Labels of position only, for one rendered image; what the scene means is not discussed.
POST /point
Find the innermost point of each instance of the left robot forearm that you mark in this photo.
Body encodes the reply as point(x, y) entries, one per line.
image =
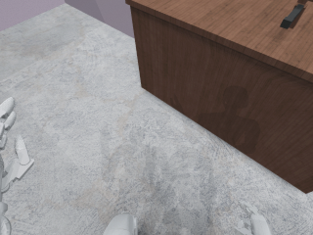
point(5, 224)

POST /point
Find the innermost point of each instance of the robot left thigh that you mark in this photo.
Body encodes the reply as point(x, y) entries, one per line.
point(122, 224)

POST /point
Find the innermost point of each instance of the robot right hand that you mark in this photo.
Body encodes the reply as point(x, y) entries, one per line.
point(257, 224)

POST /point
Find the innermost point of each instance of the tap lever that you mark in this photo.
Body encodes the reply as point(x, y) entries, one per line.
point(286, 23)

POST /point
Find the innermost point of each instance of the counter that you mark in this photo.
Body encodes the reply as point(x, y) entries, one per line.
point(229, 66)

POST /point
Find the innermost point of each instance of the robot left hand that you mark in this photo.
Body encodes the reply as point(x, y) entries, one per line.
point(18, 168)

